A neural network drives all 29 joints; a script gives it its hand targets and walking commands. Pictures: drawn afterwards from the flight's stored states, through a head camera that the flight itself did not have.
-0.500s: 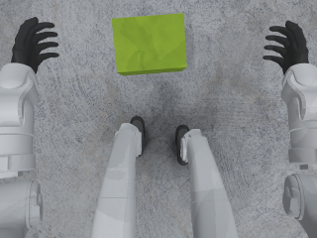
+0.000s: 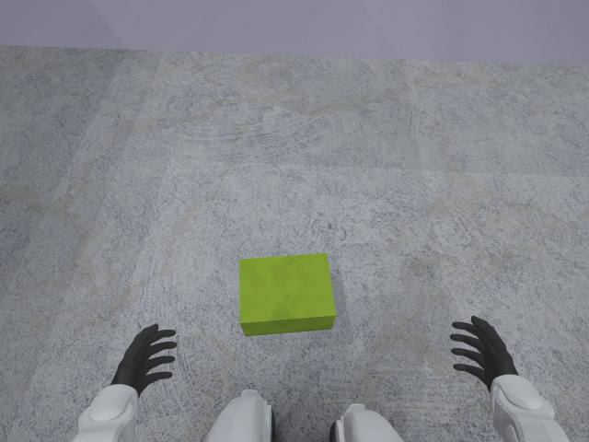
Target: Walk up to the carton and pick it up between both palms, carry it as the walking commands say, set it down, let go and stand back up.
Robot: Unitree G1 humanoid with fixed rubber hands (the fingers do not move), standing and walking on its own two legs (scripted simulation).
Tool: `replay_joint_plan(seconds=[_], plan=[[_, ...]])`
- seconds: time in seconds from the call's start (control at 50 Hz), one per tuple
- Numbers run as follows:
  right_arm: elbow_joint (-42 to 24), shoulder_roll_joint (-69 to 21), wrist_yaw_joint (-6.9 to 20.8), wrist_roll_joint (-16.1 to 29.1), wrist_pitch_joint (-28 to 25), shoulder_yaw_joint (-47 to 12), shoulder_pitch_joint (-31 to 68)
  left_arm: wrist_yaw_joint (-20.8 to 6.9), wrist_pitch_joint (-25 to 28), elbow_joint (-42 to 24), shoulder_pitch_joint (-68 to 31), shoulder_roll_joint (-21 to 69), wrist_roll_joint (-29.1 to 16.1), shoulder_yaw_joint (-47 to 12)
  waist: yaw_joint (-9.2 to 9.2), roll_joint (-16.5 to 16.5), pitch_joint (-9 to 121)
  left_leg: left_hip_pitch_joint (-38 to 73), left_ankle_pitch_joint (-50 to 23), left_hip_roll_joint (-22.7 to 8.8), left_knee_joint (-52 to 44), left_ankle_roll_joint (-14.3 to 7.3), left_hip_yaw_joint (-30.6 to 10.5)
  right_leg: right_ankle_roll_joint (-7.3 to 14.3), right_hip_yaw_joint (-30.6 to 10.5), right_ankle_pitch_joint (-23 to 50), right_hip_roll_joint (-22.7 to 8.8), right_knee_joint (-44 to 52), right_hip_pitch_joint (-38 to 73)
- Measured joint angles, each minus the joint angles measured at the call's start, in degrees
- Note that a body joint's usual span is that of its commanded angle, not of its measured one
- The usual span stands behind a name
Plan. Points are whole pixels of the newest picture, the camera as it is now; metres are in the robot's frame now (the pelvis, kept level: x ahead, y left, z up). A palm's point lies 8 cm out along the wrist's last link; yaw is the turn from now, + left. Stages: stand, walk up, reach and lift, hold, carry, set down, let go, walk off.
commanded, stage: let go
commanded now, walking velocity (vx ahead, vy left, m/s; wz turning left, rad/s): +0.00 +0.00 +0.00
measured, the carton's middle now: (285, 294) +0.54 +0.06 -0.67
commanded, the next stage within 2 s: stand in 0.64 s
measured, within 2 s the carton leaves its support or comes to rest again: neither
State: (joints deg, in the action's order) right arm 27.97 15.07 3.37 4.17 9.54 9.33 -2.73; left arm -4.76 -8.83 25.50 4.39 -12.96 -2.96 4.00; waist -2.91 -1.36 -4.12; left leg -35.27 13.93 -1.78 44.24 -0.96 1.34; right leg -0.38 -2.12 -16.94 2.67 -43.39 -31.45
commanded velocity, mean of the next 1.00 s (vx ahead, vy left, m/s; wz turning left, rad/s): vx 0.00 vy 0.00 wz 0.00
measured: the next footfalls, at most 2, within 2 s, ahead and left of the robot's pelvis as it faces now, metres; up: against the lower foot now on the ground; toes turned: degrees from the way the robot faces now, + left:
none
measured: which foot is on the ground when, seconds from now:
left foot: down 0.00-1.00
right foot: down 0.00-1.00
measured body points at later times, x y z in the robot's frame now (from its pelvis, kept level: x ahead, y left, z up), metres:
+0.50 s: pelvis +0.06 +0.01 +0.02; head +0.07 +0.02 +0.47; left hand +0.21 +0.25 -0.05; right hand +0.23 -0.24 -0.05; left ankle +0.09 +0.11 -0.71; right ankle +0.05 -0.13 -0.70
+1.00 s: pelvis +0.08 +0.00 +0.02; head +0.07 -0.01 +0.47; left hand +0.22 +0.27 -0.05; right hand +0.27 -0.26 -0.04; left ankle +0.09 +0.11 -0.70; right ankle +0.05 -0.13 -0.70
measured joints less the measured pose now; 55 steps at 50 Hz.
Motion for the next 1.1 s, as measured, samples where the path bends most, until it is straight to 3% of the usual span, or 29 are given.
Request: replay_joint_plan(seconds=[0.1,0.3,0.5,0.64,0.8,1.1], plan=[[0.0,-0.84,0.46,-0.52,-2.56,-1.73,-6.54,0.0,1.49,-3.91,6.61,2.07,2.7,-0.8,-0.01,0.08,0.02,6.93,0.46,0.46,-3.42,0.0,0.0,0.0,0.34,-0.62,-0.78,3.96,7.23],[0.01,-0.99,0.93,-0.99,-3.15,-1.74,-9.94,0.0,0.44,-4.28,9.61,2.12,3.42,-0.87,0.0,0.12,-0.45,15.66,1.85,1.16,-6.55,-0.05,0.02,0.0,0.4,-0.61,-1.56,9.12,16.93],[0.01,-0.99,1.65,-0.99,-3.15,-1.73,-9.93,0.07,-2.37,-4.41,9.59,1.7,3.42,-0.97,0.01,0.12,-0.75,18.84,2.51,1.17,-8.8,-0.55,0.01,-0.19,0.4,-0.79,-1.57,11.92,20.31],[0.01,-0.99,1.65,-0.99,-3.15,-1.73,-9.93,1.65,-4.18,-4.44,9.59,1.7,3.34,-0.98,0.01,0.12,-0.81,19.39,2.73,1.17,-9.74,-0.46,0.01,-0.37,0.4,-1.67,-1.58,11.7,20.31],[2.64,-0.99,-0.67,-2.52,-5.32,-1.72,-9.91,3.05,4.43,4.25,9.58,-0.88,4.19,-0.97,0.01,0.21,3.63,19.86,3.83,1.17,-9.75,0.02,0.01,-0.27,0.4,-3.29,-1.59,10.77,20.34],[3.92,-0.99,-1.69,-2.74,-7.6,-1.73,-9.99,3.48,7.74,9.03,9.57,-2.98,4.7,-0.99,0.01,0.24,6.27,19.87,4.25,1.17,-9.75,0.13,0.01,-0.06,0.4,-3.68,-1.58,10.71,20.31]])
